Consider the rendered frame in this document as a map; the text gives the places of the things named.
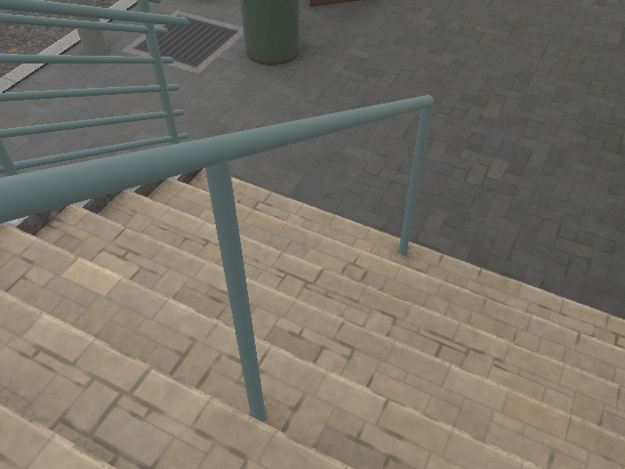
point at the stairs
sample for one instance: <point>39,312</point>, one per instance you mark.
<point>118,348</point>

